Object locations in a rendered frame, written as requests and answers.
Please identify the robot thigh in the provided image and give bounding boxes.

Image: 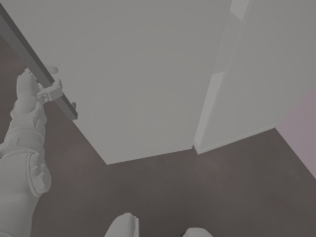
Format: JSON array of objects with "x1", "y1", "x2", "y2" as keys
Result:
[
  {"x1": 104, "y1": 214, "x2": 139, "y2": 237},
  {"x1": 182, "y1": 227, "x2": 213, "y2": 237}
]

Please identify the fridge door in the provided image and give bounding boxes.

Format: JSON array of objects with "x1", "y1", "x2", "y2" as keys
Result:
[{"x1": 0, "y1": 0, "x2": 232, "y2": 165}]

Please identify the handle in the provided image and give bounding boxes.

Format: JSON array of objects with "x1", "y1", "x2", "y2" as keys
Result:
[{"x1": 0, "y1": 3, "x2": 78, "y2": 120}]

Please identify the left robot forearm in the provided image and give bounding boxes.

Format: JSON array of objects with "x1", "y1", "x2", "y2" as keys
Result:
[{"x1": 0, "y1": 96, "x2": 47, "y2": 159}]

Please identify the robot left hand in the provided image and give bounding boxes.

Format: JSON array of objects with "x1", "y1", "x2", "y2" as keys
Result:
[{"x1": 16, "y1": 64, "x2": 63, "y2": 105}]

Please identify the right robot thigh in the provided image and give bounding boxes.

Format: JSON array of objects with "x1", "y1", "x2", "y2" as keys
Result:
[{"x1": 182, "y1": 227, "x2": 213, "y2": 237}]

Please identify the left robot thigh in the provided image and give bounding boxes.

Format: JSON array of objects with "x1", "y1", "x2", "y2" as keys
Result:
[{"x1": 104, "y1": 214, "x2": 139, "y2": 237}]

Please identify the left robot upper arm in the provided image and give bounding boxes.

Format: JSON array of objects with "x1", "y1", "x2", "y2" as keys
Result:
[{"x1": 0, "y1": 152, "x2": 51, "y2": 237}]

